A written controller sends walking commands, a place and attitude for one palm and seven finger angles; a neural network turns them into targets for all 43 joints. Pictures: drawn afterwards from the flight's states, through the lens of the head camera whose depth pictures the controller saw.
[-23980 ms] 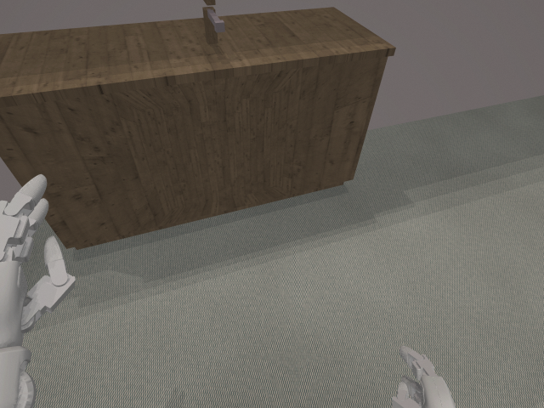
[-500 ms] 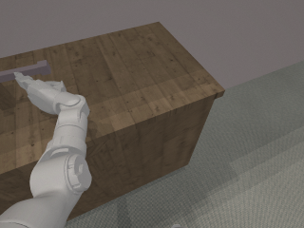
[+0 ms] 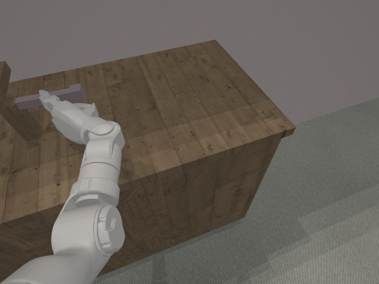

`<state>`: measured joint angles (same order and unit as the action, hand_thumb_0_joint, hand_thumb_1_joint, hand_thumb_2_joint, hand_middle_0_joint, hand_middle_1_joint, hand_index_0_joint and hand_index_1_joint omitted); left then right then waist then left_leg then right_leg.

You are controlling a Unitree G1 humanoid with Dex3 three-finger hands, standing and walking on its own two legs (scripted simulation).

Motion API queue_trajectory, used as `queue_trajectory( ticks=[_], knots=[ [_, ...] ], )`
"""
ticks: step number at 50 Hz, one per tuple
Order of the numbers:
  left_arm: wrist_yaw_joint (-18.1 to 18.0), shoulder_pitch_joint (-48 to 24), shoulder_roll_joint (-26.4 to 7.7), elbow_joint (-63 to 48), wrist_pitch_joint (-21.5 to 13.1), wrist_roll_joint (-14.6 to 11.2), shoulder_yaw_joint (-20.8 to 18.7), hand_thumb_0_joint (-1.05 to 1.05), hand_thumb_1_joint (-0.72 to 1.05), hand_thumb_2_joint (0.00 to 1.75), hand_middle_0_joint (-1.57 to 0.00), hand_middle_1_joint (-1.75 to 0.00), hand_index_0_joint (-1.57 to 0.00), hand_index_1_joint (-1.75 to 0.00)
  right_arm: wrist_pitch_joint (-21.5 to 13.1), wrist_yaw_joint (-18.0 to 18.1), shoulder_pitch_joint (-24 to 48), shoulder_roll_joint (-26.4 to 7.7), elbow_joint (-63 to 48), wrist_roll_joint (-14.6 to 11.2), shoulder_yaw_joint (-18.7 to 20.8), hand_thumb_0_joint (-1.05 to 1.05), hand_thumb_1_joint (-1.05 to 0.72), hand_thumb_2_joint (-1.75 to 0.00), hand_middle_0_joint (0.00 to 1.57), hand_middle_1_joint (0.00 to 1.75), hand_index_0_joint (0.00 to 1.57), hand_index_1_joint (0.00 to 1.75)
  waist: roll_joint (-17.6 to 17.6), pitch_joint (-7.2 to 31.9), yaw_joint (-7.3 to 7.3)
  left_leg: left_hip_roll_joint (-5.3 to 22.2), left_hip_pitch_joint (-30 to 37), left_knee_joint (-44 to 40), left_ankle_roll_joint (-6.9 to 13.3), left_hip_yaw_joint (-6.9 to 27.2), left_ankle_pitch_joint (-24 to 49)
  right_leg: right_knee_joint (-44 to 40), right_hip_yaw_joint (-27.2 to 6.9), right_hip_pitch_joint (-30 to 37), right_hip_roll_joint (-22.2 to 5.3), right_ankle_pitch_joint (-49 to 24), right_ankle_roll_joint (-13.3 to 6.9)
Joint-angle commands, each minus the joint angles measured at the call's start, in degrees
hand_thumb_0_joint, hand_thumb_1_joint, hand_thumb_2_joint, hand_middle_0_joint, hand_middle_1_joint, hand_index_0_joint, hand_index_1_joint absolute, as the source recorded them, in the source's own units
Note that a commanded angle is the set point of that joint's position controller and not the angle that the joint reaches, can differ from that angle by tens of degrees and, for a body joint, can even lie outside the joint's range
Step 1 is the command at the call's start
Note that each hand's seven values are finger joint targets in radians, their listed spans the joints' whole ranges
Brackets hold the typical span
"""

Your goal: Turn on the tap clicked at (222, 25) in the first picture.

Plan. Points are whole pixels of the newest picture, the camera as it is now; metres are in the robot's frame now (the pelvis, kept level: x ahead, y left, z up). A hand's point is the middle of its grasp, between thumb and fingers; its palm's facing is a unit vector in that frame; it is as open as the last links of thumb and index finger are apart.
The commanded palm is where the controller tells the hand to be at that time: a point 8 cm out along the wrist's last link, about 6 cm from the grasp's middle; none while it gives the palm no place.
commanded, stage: lift the hand up off the lever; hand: left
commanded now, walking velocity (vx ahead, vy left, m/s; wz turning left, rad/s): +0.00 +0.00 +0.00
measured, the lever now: (77, 92) +0.52 +0.27 +0.13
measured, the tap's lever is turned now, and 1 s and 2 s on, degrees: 86 86 86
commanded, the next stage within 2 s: draw the hand back beside the body in 1.64 s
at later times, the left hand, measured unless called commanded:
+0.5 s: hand (80, 109) +0.42 +0.22 +0.16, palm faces +0.84 -0.53 -0.10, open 7.8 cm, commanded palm +0.37 +0.23 +0.16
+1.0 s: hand (84, 101) +0.43 +0.21 +0.18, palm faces +0.84 -0.53 -0.09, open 7.8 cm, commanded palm +0.37 +0.22 +0.18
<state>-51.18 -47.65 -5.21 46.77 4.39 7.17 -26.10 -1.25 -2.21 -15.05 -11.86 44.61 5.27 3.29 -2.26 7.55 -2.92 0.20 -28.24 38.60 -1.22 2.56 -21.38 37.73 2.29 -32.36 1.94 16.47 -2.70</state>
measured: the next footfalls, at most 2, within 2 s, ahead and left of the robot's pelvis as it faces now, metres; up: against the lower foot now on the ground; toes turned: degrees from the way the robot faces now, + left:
none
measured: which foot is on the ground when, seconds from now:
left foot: down 0.00-1.00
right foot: down 0.00-1.00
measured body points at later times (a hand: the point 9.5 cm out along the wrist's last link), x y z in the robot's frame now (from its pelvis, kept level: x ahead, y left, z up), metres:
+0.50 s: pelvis +0.00 -0.01 +0.01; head +0.01 -0.03 +0.46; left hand +0.38 +0.24 +0.17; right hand +0.12 -0.25 -0.12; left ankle -0.03 +0.13 -0.72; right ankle +0.02 -0.09 -0.72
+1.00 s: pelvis -0.01 -0.01 +0.01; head +0.00 -0.04 +0.46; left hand +0.38 +0.23 +0.19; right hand +0.09 -0.25 -0.13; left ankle -0.03 +0.13 -0.72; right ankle +0.02 -0.09 -0.72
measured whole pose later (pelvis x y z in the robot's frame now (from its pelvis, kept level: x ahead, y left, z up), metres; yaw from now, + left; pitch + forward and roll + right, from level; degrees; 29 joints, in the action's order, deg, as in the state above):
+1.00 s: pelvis -0.01 -0.01 +0.01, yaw +0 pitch +6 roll +1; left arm -50.2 -45.6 -3.8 37.3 14.3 4.8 -23.9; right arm -2.7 0.5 -13.4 -12.2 46.8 3.2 2.8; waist -3.1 6.5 -0.7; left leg 0.3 -21.0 32.2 -1.8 2.3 -17.7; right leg 33.0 2.1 -25.9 2.0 13.6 -3.3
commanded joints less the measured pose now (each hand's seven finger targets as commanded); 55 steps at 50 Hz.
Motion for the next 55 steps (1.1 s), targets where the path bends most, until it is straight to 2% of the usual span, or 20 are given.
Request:
queue_trajectory(
  ticks=[1,4,6,9,11,13,14,16,19,21,25,31,35,36,38,41,44,46,48,55],
  knots=[
    [-0.1,-25.5,-10.6,-17.1,-1.3,2.0,3.5,0.00,0.90,0.90,-0.15,-0.15,-0.15,-0.15,-1.3,1.3,-0.6,-7.3,-5.4,-0.3,2.2,0.00,-0.90,-0.90,0.20,0.30,0.20,0.30,1.1,21.1,0.31,-0.4,5.1,-3.8,0.7,-3.3,24.0,-3.1,0.4,19.8,-1.4,-21.4,1.2],
    [0.2,-24.2,-9.6,-17.2,0.3,1.6,4.3,0.00,0.90,0.90,-0.15,-0.15,-0.15,-0.15,-1.5,1.6,0.1,-7.2,-5.2,-0.5,2.0,0.00,-0.90,-0.90,0.20,0.30,0.20,0.30,4.0,18.8,-0.06,-0.4,4.6,-4.4,0.9,-3.5,22.6,-4.2,0.4,20.1,-1.5,-20.7,1.5],
    [0.5,-24.2,-8.7,-19.5,0.8,1.3,5.1,0.00,0.90,0.90,-0.15,-0.15,-0.15,-0.15,-1.8,1.8,1.1,-7.1,-5.4,-0.7,1.9,0.00,-0.90,-0.90,0.20,0.30,0.20,0.30,1.9,19.0,0.46,-0.6,5.7,-4.8,0.8,-3.5,22.3,-4.6,0.5,20.0,-1.6,-20.0,1.3],
    [0.7,-23.6,-7.6,-20.5,1.8,1.0,6.2,0.00,0.90,0.90,-0.15,-0.15,-0.15,-0.15,-2.1,2.0,1.4,-6.8,-5.2,-0.8,1.8,0.00,-0.90,-0.90,0.20,0.30,0.20,0.30,3.3,18.8,0.54,-0.6,6.2,-5.2,0.6,-3.5,23.0,-4.9,0.4,20.9,-1.7,-20.9,1.4],
    [0.8,-21.3,-9.2,-21.6,2.4,0.7,4.5,0.00,0.90,0.90,-0.15,-0.15,-0.15,-0.15,-2.2,2.3,2.3,-6.9,-5.4,-1.0,1.9,0.00,-0.90,-0.90,0.20,0.30,0.20,0.30,2.1,19.3,1.59,-0.7,6.6,-5.4,0.6,-3.6,23.3,-5.0,0.3,22.0,-1.9,-21.2,1.3],
    [1.2,-22.1,-7.6,-21.6,3.2,0.4,6.5,0.00,0.90,0.90,-0.15,-0.15,-0.15,-0.15,-2.2,2.5,3.0,-6.7,-5.4,-1.3,1.5,0.00,-0.90,-0.90,0.20,0.30,0.20,0.30,3.3,17.3,0.99,-0.7,6.1,-5.9,0.7,-3.7,22.1,-5.7,0.2,21.6,-2.1,-20.4,1.5],
    [1.2,-21.8,-8.3,-20.5,3.6,0.4,5.6,0.00,0.90,0.90,-0.15,-0.15,-0.15,-0.15,-2.3,2.7,2.9,-6.8,-5.1,-1.3,1.4,0.00,-0.90,-0.90,0.20,0.30,0.20,0.30,5.3,16.8,1.00,-0.8,5.6,-6.2,0.9,-3.6,21.3,-6.1,0.2,22.0,-2.2,-20.0,1.7],
    [1.3,-21.4,-10.5,-21.8,4.0,0.3,4.0,0.00,0.90,0.90,-0.15,-0.15,-0.15,-0.15,-2.2,3.1,4.1,-6.9,-5.4,-1.5,1.4,0.00,-0.90,-0.90,0.20,0.30,0.20,0.30,2.9,17.4,2.02,-1.0,6.0,-6.6,1.0,-3.7,20.6,-6.5,-0.3,22.7,-2.4,-19.4,1.5],
    [1.5,-22.5,-7.2,-22.4,4.2,0.5,7.2,0.00,0.90,0.90,-0.15,-0.15,-0.15,-0.15,-2.8,3.0,4.4,-6.6,-5.3,-1.6,1.3,0.00,-0.90,-0.90,0.20,0.30,0.20,0.30,4.1,16.2,1.27,-0.9,6.6,-6.9,1.0,-3.7,20.0,-6.9,0.0,21.5,-2.2,-18.0,1.5],
    [1.5,-22.1,-8.7,-23.5,4.1,0.5,5.9,0.00,0.90,0.90,-0.15,-0.15,-0.15,-0.15,-2.9,3.2,4.9,-6.7,-5.3,-1.7,1.4,0.00,-0.90,-0.90,0.20,0.30,0.20,0.30,2.9,16.9,1.92,-1.0,7.2,-7.2,0.9,-3.5,20.0,-7.0,0.1,21.9,-2.2,-17.4,1.3],
    [2.0,-21.8,-5.2,-23.2,5.0,-0.3,9.1,0.00,0.90,0.90,-0.15,-0.15,-0.15,-0.15,-3.3,3.2,6.0,-6.4,-5.4,-2.0,1.1,0.00,-0.90,-0.90,0.20,0.30,0.20,0.30,3.5,15.3,1.42,-1.0,7.6,-7.8,0.7,-3.6,18.5,-7.9,0.0,20.9,-2.2,-15.1,1.4],
    [0.8,-26.4,-7.9,-20.2,5.9,0.0,6.9,0.00,0.90,0.90,-0.15,-0.15,-0.15,-0.15,-3.7,3.7,7.4,-6.5,-4.4,-2.0,0.7,0.00,-0.90,-0.90,0.20,0.30,0.20,0.30,4.0,13.1,1.56,-1.3,6.3,-9.0,0.9,-3.0,13.5,-9.5,-0.2,18.8,-2.3,-7.8,1.5],
    [-0.4,-29.4,-7.4,-18.9,5.8,1.1,7.6,0.00,0.90,0.90,-0.15,-0.15,-0.15,-0.15,-4.1,3.4,6.8,-6.1,-4.0,-1.5,0.7,0.00,-0.90,-0.90,0.20,0.30,0.20,0.30,3.7,14.9,1.14,-1.2,6.4,-8.5,0.9,-3.3,14.0,-9.0,-0.4,18.5,-2.2,-8.4,1.5],
    [-0.6,-28.7,-9.8,-19.2,5.6,1.2,5.3,0.00,0.90,0.90,-0.15,-0.15,-0.15,-0.15,-4.0,3.4,6.6,-6.5,-4.1,-1.4,0.8,0.00,-0.90,-0.90,0.20,0.30,0.20,0.30,3.8,16.5,2.01,-1.2,6.4,-8.5,0.8,-3.1,14.7,-8.5,-0.3,19.5,-2.2,-9.2,1.5],
    [-0.5,-28.1,-10.5,-17.6,6.1,1.0,4.6,0.00,0.90,0.90,-0.15,-0.15,-0.15,-0.15,-3.7,3.4,6.2,-6.4,-4.2,-1.5,0.8,0.00,-0.90,-0.90,0.20,0.30,0.20,0.30,5.2,16.8,1.85,-1.2,5.5,-8.3,1.1,-3.6,15.1,-8.6,-0.5,20.4,-2.4,-10.5,1.7],
    [-0.4,-27.6,-10.5,-18.2,6.4,1.1,4.4,0.00,0.90,0.90,-0.15,-0.15,-0.15,-0.15,-3.6,3.4,5.9,-6.6,-4.4,-1.5,1.0,0.00,-0.90,-0.90,0.20,0.30,0.20,0.30,3.6,17.9,2.29,-1.2,6.3,-8.4,1.0,-3.7,16.4,-8.4,-0.6,21.3,-2.4,-12.7,1.6],
    [0.0,-25.9,-9.5,-18.8,6.8,0.4,5.1,0.00,0.90,0.90,-0.15,-0.15,-0.15,-0.15,-3.7,3.2,5.5,-6.7,-4.9,-1.8,0.9,0.00,-0.90,-0.90,0.20,0.30,0.20,0.30,6.0,16.9,2.07,-1.0,6.0,-8.9,1.2,-4.0,16.9,-8.7,-0.5,22.0,-2.3,-13.4,1.8],
    [0.2,-24.7,-11.3,-20.7,6.7,0.1,3.5,0.00,0.90,0.90,-0.15,-0.15,-0.15,-0.15,-3.7,3.5,5.9,-6.9,-5.1,-2.0,1.2,0.00,-0.90,-0.90,0.20,0.30,0.20,0.30,5.1,18.1,2.89,-1.0,6.8,-9.2,1.3,-4.0,17.2,-9.0,-0.7,23.2,-2.3,-13.7,1.7],
    [0.6,-24.3,-9.6,-23.4,6.9,-0.3,5.0,0.00,0.90,0.90,-0.15,-0.15,-0.15,-0.15,-3.9,3.4,6.0,-6.6,-5.3,-2.2,1.1,0.00,-0.90,-0.90,0.20,0.30,0.20,0.30,5.1,17.9,2.73,-0.9,7.7,-9.4,1.2,-4.4,18.4,-9.2,-0.7,24.1,-2.4,-15.4,1.8],
    [1.5,-24.4,-8.9,-27.2,8.3,-0.9,6.9,0.00,0.90,0.90,-0.15,-0.15,-0.15,-0.15,-4.6,3.9,8.1,-6.4,-5.1,-2.7,0.8,0.00,-0.90,-0.90,0.20,0.30,0.20,0.30,3.9,14.9,2.83,-1.2,8.8,-10.8,1.5,-4.7,15.6,-11.8,-1.4,23.7,-2.6,-10.7,1.8]
  ],
)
